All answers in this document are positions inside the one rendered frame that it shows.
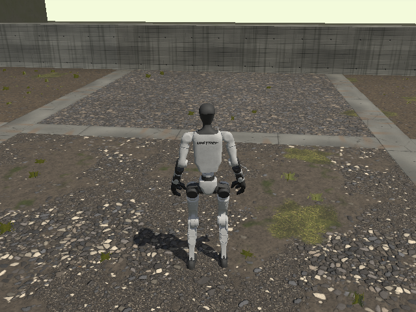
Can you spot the robot left forearm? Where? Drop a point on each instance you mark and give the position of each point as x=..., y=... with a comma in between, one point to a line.
x=177, y=173

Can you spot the right robot hand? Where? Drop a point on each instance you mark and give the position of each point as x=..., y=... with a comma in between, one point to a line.
x=238, y=185

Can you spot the robot right forearm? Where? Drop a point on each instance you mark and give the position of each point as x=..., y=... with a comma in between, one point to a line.
x=238, y=172

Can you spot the right robot thigh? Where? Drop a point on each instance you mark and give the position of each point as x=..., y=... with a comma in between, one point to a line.
x=223, y=191

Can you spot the robot head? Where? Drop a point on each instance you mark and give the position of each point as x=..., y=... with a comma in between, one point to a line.
x=207, y=113

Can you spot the right robot upper arm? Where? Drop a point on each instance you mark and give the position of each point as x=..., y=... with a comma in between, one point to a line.
x=231, y=148

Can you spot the left robot upper arm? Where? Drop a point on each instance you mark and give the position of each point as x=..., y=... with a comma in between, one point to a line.
x=183, y=150

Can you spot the left robot hand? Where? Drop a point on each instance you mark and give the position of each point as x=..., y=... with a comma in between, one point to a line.
x=179, y=186

